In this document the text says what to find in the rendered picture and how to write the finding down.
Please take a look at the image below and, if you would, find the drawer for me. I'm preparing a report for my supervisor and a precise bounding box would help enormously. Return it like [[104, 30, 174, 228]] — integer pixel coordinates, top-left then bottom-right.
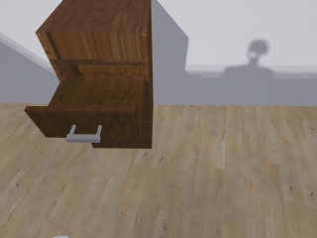
[[24, 64, 145, 139]]

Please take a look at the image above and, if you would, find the handle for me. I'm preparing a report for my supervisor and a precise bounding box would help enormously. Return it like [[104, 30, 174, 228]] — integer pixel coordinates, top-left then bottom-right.
[[65, 125, 102, 143]]

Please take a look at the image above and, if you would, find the cabinet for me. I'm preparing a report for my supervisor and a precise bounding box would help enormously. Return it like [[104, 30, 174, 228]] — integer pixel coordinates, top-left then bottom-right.
[[36, 0, 154, 149]]

